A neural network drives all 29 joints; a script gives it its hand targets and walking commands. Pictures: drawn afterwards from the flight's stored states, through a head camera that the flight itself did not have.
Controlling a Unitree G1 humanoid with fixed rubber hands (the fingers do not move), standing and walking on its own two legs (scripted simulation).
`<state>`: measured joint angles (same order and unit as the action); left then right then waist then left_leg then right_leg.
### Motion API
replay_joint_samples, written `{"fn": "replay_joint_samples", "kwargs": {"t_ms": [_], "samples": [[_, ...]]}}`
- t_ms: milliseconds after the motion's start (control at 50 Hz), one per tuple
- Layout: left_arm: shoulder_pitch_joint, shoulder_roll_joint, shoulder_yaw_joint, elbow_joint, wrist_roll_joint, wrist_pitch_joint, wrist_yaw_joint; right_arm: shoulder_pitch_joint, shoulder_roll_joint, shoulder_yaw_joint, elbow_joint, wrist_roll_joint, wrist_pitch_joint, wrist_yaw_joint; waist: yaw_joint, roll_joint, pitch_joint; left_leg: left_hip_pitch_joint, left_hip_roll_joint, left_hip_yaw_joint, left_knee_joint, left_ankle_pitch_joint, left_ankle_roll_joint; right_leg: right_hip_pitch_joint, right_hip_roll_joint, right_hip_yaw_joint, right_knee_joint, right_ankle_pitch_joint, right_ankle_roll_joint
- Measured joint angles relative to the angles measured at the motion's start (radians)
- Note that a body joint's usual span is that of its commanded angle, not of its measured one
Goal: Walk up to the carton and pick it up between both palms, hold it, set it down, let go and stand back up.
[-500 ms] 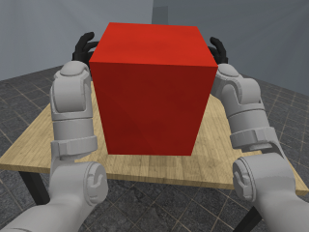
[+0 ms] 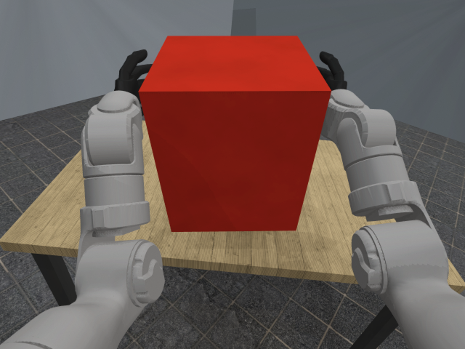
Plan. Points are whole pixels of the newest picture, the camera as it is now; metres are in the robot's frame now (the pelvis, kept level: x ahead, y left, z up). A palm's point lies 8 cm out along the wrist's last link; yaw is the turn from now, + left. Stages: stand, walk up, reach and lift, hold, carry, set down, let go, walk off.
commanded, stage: hold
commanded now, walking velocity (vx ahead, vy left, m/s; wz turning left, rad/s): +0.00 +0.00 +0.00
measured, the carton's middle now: (233, 135) +0.37 +0.00 +0.25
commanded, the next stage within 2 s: none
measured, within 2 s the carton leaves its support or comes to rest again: neither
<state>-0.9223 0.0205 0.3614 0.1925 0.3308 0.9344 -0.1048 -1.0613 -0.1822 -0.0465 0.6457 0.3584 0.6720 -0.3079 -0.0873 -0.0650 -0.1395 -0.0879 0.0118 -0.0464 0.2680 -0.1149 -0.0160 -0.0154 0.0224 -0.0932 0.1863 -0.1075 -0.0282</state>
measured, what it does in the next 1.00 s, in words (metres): stands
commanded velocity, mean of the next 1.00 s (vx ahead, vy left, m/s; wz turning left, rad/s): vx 0.00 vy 0.00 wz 0.00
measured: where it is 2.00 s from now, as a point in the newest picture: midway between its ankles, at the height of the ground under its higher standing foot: outside the picture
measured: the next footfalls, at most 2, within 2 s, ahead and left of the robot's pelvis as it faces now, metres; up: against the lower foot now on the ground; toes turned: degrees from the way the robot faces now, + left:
none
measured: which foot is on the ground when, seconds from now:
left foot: down 0.00-1.00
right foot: down 0.00-1.00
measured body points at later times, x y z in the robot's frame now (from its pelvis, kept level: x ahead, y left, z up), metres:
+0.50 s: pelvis +0.00 +0.00 +0.00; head -0.07 +0.03 +0.44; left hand +0.38 +0.16 +0.30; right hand +0.39 -0.15 +0.31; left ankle +0.02 +0.13 -0.75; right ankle +0.00 -0.10 -0.75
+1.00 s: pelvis +0.00 +0.00 +0.00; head -0.08 +0.04 +0.44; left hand +0.37 +0.16 +0.31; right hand +0.38 -0.14 +0.32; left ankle +0.02 +0.13 -0.75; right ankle +0.00 -0.10 -0.75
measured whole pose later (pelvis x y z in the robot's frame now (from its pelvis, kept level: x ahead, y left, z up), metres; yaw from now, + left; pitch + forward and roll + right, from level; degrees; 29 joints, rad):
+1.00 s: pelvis +0.00 +0.00 +0.00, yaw +0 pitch -5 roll -1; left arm -0.91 0.01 0.35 0.15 0.34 0.96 -0.11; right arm -1.04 -0.18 -0.05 0.61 0.36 0.68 -0.31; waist -0.09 -0.07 -0.13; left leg -0.07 0.01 -0.04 0.27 -0.12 -0.01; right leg 0.00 0.02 -0.09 0.19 -0.11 -0.02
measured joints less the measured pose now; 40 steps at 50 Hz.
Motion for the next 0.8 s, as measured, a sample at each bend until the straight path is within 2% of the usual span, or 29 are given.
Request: {"fn": "replay_joint_samples", "kwargs": {"t_ms": [140, 340, 500, 680, 800], "samples": [[-0.003, -0.001, 0.005, -0.004, 0.004, -0.004, -0.005, 0.025, 0.007, 0.002, -0.027, -0.004, -0.009, -0.006, -0.007, 0.006, -0.006, 0.003, 0.003, 0.0, 0.004, -0.006, -0.002, -0.001, 0.002, 0.0, 0.01, -0.009, -0.002], [0.0, 0.005, 0.006, -0.001, 0.014, 0.0, -0.024, 0.047, 0.011, 0.019, -0.041, 0.003, -0.01, -0.016, 0.004, 0.005, 0.006, 0.021, 0.004, 0.003, -0.005, -0.006, -0.004, 0.014, 0.004, 0.004, 0.007, -0.011, -0.004], [0.022, 0.0, 0.0, -0.038, 0.008, -0.003, -0.019, 0.061, 0.015, 0.017, -0.071, 0.005, -0.014, -0.019, 0.004, -0.003, 0.01, 0.012, 0.004, -0.002, 0.006, -0.011, -0.003, 0.013, 0.004, -0.001, 0.004, -0.011, -0.003], [0.031, 0.004, -0.011, -0.057, 0.006, 0.014, -0.013, 0.052, 0.019, 0.008, -0.056, 0.012, -0.015, -0.016, -0.014, -0.02, 0.003, 0.014, 0.0, -0.003, 0.005, -0.011, -0.001, 0.018, 0.001, -0.002, -0.001, -0.009, 0.0], [0.023, 0.002, -0.016, -0.062, 0.014, 0.02, -0.012, 0.042, 0.009, 0.011, -0.056, 0.017, -0.008, -0.013, -0.011, -0.02, 0.011, 0.022, -0.002, 0.004, 0.003, -0.01, 0.003, 0.024, -0.002, 0.004, -0.004, -0.005, 0.003]]}}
